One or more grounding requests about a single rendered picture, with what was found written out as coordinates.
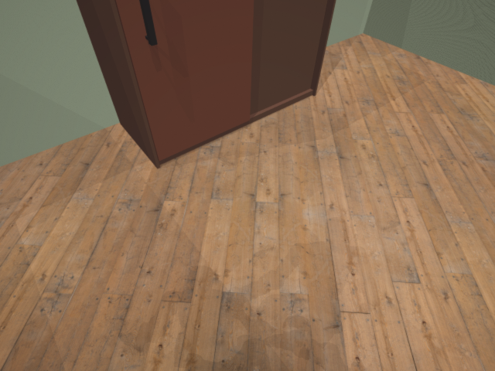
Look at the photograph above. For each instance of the wardrobe door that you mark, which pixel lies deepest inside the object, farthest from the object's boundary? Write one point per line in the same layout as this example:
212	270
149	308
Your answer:
196	82
286	35

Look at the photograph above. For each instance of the handle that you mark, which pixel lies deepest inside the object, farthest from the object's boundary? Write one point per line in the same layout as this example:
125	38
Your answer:
149	26

